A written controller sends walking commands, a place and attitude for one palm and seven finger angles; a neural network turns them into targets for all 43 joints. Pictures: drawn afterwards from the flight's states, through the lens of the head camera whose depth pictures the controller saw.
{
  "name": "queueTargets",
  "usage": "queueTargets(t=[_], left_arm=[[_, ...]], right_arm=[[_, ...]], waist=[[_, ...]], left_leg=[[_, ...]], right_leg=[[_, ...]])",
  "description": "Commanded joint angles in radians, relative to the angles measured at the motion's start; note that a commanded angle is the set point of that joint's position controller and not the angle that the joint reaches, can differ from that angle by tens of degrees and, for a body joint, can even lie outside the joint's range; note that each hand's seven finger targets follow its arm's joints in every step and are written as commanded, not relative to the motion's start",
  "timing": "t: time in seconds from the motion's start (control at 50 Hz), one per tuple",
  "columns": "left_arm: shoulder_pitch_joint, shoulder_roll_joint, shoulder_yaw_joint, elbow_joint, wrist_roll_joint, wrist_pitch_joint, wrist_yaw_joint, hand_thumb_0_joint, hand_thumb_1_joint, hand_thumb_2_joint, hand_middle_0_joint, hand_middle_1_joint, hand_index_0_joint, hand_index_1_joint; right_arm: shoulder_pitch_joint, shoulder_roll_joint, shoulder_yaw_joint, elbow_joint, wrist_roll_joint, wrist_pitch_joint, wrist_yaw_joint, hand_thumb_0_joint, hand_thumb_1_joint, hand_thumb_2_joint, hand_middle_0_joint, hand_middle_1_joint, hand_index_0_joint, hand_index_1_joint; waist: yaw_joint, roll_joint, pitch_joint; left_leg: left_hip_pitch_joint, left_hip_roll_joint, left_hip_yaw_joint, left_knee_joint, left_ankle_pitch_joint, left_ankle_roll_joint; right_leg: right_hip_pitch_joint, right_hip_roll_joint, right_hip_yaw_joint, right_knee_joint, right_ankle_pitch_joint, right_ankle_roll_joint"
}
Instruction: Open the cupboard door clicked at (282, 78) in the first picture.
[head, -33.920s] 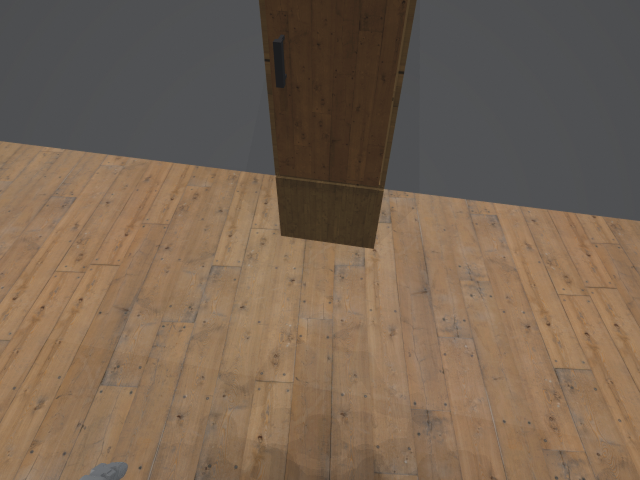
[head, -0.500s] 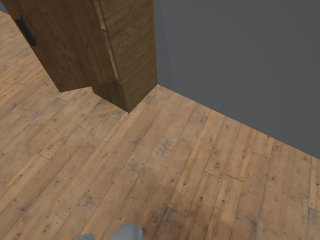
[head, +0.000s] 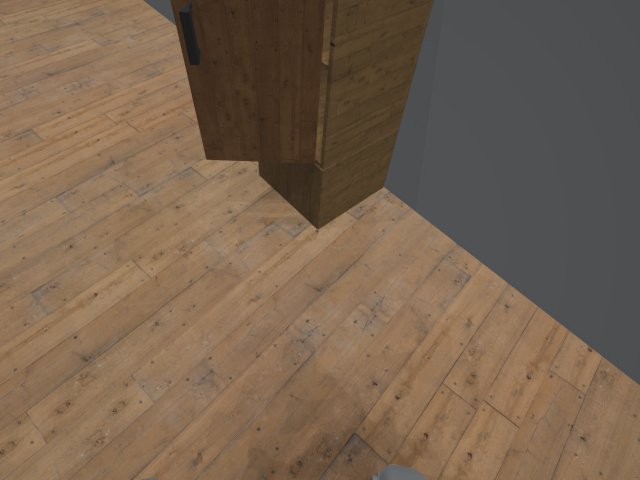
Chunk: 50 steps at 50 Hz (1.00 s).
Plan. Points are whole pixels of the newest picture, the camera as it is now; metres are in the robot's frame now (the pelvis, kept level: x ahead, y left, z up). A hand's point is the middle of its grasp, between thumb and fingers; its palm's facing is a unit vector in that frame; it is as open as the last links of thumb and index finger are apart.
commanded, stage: turn to face it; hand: left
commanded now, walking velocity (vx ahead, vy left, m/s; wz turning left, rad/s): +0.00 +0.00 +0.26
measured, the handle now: (191, 33) +1.03 +0.39 +0.01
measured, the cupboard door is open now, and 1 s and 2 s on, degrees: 50 50 50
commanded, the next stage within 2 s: take the last steps up to it in 0.08 s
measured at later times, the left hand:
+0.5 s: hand out of the picture -0.02 +0.17 -0.16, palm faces +0.25 -0.94 -0.23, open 7.3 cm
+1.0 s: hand (128, 433) +0.19 +0.29 -0.17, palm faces +0.19 -0.97 -0.17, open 7.4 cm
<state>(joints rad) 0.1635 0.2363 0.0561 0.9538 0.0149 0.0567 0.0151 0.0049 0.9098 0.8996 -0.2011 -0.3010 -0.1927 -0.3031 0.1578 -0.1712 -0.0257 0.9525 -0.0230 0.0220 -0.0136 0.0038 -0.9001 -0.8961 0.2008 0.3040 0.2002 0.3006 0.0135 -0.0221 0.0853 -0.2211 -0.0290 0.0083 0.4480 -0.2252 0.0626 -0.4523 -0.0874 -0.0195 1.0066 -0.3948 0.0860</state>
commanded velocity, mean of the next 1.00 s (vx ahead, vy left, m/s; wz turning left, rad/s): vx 0.25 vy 0.05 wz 0.07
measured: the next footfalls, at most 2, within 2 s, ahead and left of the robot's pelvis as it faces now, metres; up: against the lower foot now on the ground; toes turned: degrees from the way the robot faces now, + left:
right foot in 0.16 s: +0.02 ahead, -0.15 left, +0.00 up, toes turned +0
left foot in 0.64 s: +0.08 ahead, +0.17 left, +0.00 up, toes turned +19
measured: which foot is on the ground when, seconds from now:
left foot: down 0.00-0.18, up 0.20-0.62, down 0.64-1.00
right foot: up 0.00-0.14, down 0.16-0.64, up 0.66-1.00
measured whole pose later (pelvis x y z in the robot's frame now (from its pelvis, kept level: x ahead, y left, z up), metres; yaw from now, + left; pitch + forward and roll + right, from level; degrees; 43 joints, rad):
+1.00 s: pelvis +0.12 +0.10 +0.00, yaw +10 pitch -1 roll +1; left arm 0.12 0.18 0.05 1.02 0.02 0.00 -0.01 0.00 0.91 0.90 -0.20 -0.30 -0.19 -0.30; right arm 0.38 -0.14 -0.03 1.11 -0.03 -0.06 -0.03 0.00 -0.92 -0.90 0.20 0.30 0.20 0.30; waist -0.01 -0.04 0.06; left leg 0.00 -0.04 0.16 0.29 -0.28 0.06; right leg -0.58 -0.11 -0.07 0.94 -0.17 0.01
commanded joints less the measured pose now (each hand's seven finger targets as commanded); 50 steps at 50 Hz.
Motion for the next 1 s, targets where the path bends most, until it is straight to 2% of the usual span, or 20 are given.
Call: queueTargets(t=[0.0, 0.06, 0.1, 0.12, 0.14, 0.16, 0.18, 0.22, 0.28, 0.44, 0.52, 0.58, 0.6, 0.62, 0.64, 0.68, 0.72, 0.78, 0.9, 0.98], left_arm=[[-0.022, 0.043, 0.009, -0.072, -0.002, -0.027, 0.000, 0.000, 0.900, 0.900, -0.200, -0.300, -0.200, -0.300], [0.011, 0.037, 0.008, -0.063, -0.006, -0.037, 0.003, 0.000, 0.900, 0.900, -0.200, -0.300, -0.200, -0.300], [0.076, 0.040, 0.011, -0.037, -0.010, -0.049, 0.010, 0.000, 0.900, 0.900, -0.200, -0.300, -0.200, -0.300], [0.101, 0.067, 0.016, -0.026, -0.007, -0.059, 0.015, 0.000, 0.900, 0.900, -0.200, -0.300, -0.200, -0.300], [0.112, 0.128, 0.027, -0.017, 0.005, -0.068, 0.023, 0.000, 0.900, 0.900, -0.200, -0.300, -0.200, -0.300], [0.110, 0.169, 0.028, -0.022, 0.009, -0.069, 0.022, 0.000, 0.900, 0.900, -0.200, -0.300, -0.200, -0.300], [0.109, 0.143, 0.028, -0.027, 0.005, -0.075, 0.023, 0.000, 0.900, 0.900, -0.200, -0.300, -0.200, -0.300], [0.069, 0.107, 0.023, -0.025, 0.001, -0.080, 0.017, 0.000, 0.900, 0.900, -0.200, -0.300, -0.200, -0.300], [0.088, 0.074, 0.025, -0.019, 0.002, -0.095, 0.011, 0.000, 0.900, 0.900, -0.200, -0.300, -0.200, -0.300], [0.219, 0.091, 0.031, 0.060, 0.015, -0.117, 0.003, 0.000, 0.900, 0.900, -0.200, -0.300, -0.200, -0.300], [0.236, 0.110, 0.031, 0.090, 0.022, -0.111, -0.005, 0.000, 0.900, 0.900, -0.200, -0.300, -0.200, -0.300], [0.194, 0.108, 0.030, 0.095, 0.015, -0.102, -0.007, 0.000, 0.900, 0.900, -0.200, -0.300, -0.200, -0.300], [0.183, 0.071, 0.021, 0.084, 0.012, -0.097, -0.014, 0.000, 0.900, 0.900, -0.200, -0.300, -0.200, -0.300], [0.177, 0.000, 0.009, 0.054, 0.004, -0.095, -0.020, 0.000, 0.900, 0.900, -0.200, -0.300, -0.200, -0.300], [0.093, -0.005, -0.001, 0.008, 0.009, -0.099, -0.014, 0.000, 0.900, 0.900, -0.200, -0.300, -0.200, -0.300], [0.033, 0.001, 0.001, 0.024, 0.006, -0.101, -0.014, 0.000, 0.900, 0.900, -0.200, -0.300, -0.200, -0.300], [0.080, -0.013, 0.002, 0.061, 0.011, -0.092, -0.027, 0.000, 0.900, 0.900, -0.200, -0.300, -0.200, -0.300], [0.130, -0.033, 0.003, 0.083, 0.011, -0.078, -0.029, 0.000, 0.900, 0.900, -0.200, -0.300, -0.200, -0.300], [0.016, -0.029, 0.005, 0.035, 0.008, -0.066, -0.033, 0.000, 0.900, 0.900, -0.200, -0.300, -0.200, -0.300], [-0.119, -0.040, -0.004, -0.016, 0.006, -0.073, -0.037, 0.000, 0.900, 0.900, -0.200, -0.300, -0.200, -0.300]], right_arm=[[0.071, -0.202, -0.058, -0.026, -0.004, -0.011, -0.011, 0.000, -0.900, -0.900, 0.200, 0.300, 0.200, 0.300], [0.066, -0.200, -0.062, -0.017, -0.004, -0.007, -0.011, 0.000, -0.900, -0.900, 0.200, 0.300, 0.200, 0.300], [0.049, -0.185, -0.060, -0.013, 0.004, -0.006, -0.010, 0.000, -0.900, -0.900, 0.200, 0.300, 0.200, 0.300], [0.052, -0.157, -0.057, -0.010, 0.011, -0.008, -0.005, 0.000, -0.900, -0.900, 0.200, 0.300, 0.200, 0.300], [0.072, -0.105, -0.050, -0.015, 0.019, -0.009, 0.002, 0.000, -0.900, -0.900, 0.200, 0.300, 0.200, 0.300], [0.059, -0.095, -0.047, -0.028, 0.015, -0.003, 0.006, 0.000, -0.900, -0.900, 0.200, 0.300, 0.200, 0.300], [0.038, -0.114, -0.057, -0.021, 0.002, 0.013, 0.004, 0.000, -0.900, -0.900, 0.200, 0.300, 0.200, 0.300], [0.048, -0.127, -0.066, 0.013, 0.000, 0.022, 0.013, 0.000, -0.900, -0.900, 0.200, 0.300, 0.200, 0.300], [0.049, -0.101, -0.067, 0.029, -0.005, 0.019, 0.034, 0.000, -0.900, -0.900, 0.200, 0.300, 0.200, 0.300], [-0.048, -0.070, -0.058, -0.002, -0.003, 0.004, 0.055, 0.000, -0.900, -0.900, 0.200, 0.300, 0.200, 0.300], [-0.062, -0.049, -0.043, -0.016, 0.002, -0.019, 0.062, 0.000, -0.900, -0.900, 0.200, 0.300, 0.200, 0.300], [0.102, -0.079, -0.044, 0.032, 0.002, -0.041, 0.049, 0.000, -0.900, -0.900, 0.200, 0.300, 0.200, 0.300], [0.222, -0.144, -0.061, 0.069, 0.001, -0.049, 0.035, 0.000, -0.900, -0.900, 0.200, 0.300, 0.200, 0.300], [0.352, -0.253, -0.089, 0.097, -0.013, -0.054, 0.020, 0.000, -0.900, -0.900, 0.200, 0.300, 0.200, 0.300], [0.432, -0.283, -0.091, 0.115, -0.015, -0.051, 0.006, 0.000, -0.900, -0.900, 0.200, 0.300, 0.200, 0.300], [0.299, -0.212, -0.070, 0.087, -0.007, -0.059, -0.010, 0.000, -0.900, -0.900, 0.200, 0.300, 0.200, 0.300], [0.211, -0.130, -0.040, 0.065, -0.005, -0.076, -0.011, 0.000, -0.900, -0.900, 0.200, 0.300, 0.200, 0.300], [0.216, -0.094, -0.034, 0.079, 0.000, -0.098, -0.016, 0.000, -0.900, -0.900, 0.200, 0.300, 0.200, 0.300], [0.267, -0.089, -0.021, 0.111, 0.002, -0.101, -0.019, 0.000, -0.900, -0.900, 0.200, 0.300, 0.200, 0.300], [0.342, -0.089, -0.019, 0.151, -0.008, -0.097, -0.022, 0.000, -0.900, -0.900, 0.200, 0.300, 0.200, 0.300]], waist=[[-0.040, 0.158, -0.108], [-0.027, 0.169, -0.123], [0.008, 0.138, -0.150], [0.017, 0.072, -0.155], [0.012, -0.114, -0.152], [0.019, -0.195, -0.110], [0.027, -0.211, -0.088], [0.003, -0.165, -0.022], [0.004, -0.137, 0.002], [0.047, -0.147, 0.025], [0.047, -0.199, 0.022], [-0.039, -0.126, -0.033], [-0.095, 0.019, -0.086], [-0.149, 0.296, -0.134], [-0.176, 0.290, -0.131], [-0.117, 0.223, -0.062], [-0.053, 0.130, 0.017], [-0.013, 0.106, -0.015], [-0.008, 0.099, 0.022], [-0.047, 0.090, 0.046]], left_leg=[[0.075, 0.264, -0.244, -0.107, 0.417, 0.120], [0.045, 0.249, -0.281, -0.071, 0.428, 0.111], [-0.026, 0.210, -0.270, -0.023, 0.337, 0.069], [-0.108, 0.160, -0.240, 0.027, 0.214, 0.021], [-0.256, 0.049, -0.117, 0.156, -0.040, -0.044], [-0.262, -0.022, -0.037, 0.321, -0.311, -0.081], [-0.298, 0.000, -0.056, 0.487, -0.360, -0.080], [-0.364, 0.034, -0.066, 0.673, -0.243, -0.092], [-0.392, 0.072, -0.042, 0.706, -0.110, -0.104], [-0.396, 0.101, 0.033, 0.438, -0.086, -0.114], [-0.218, 0.059, 0.101, 0.222, -0.122, -0.090], [0.118, 0.011, 0.165, 0.012, -0.052, -0.079], [0.310, 0.080, 0.080, -0.023, -0.105, -0.052], [0.426, 0.332, -0.283, -0.125, -0.186, 0.037], [0.414, 0.439, -0.423, -0.206, -0.138, 0.122], [0.247, 0.419, -0.340, -0.227, -0.091, 0.138], [0.123, 0.351, -0.186, -0.261, 0.040, 0.101], [0.135, 0.306, -0.065, -0.264, 0.261, 0.099], [0.178, 0.294, -0.011, -0.275, 0.370, 0.099], [0.239, 0.304, -0.004, -0.240, 0.470, 0.098]], right_leg=[[0.047, 0.027, -0.011, -0.154, -0.047, -0.012], [0.150, 0.061, -0.024, -0.314, -0.012, -0.027], [0.311, 0.058, -0.031, -0.527, 0.144, -0.036], [0.424, 0.006, 0.017, -0.636, 0.223, -0.051], [0.515, -0.188, 0.203, -0.688, 0.278, -0.117], [0.415, -0.347, 0.291, -0.728, 0.366, -0.224], [0.370, -0.353, 0.308, -0.739, 0.420, -0.267], [0.360, -0.281, 0.227, -0.752, 0.313, -0.245], [0.339, -0.242, 0.123, -0.801, 0.112, -0.187], [0.398, -0.275, 0.059, -0.842, 0.065, -0.194], [0.325, -0.257, 0.006, -0.793, 0.090, -0.184], [0.168, -0.193, -0.072, -0.650, 0.056, -0.141], [0.050, -0.138, -0.124, -0.455, 0.044, -0.109], [-0.152, -0.009, -0.211, -0.159, -0.152, -0.060], [-0.255, 0.015, -0.117, 0.056, -0.227, -0.079], [-0.283, -0.052, -0.011, 0.236, -0.075, -0.098], [-0.210, -0.070, -0.002, 0.201, 0.046, -0.090], [-0.166, -0.053, -0.009, 0.132, 0.133, -0.077], [-0.209, -0.039, -0.015, -0.018, 0.236, -0.073], [-0.189, -0.021, -0.048, -0.191, 0.216, -0.095]])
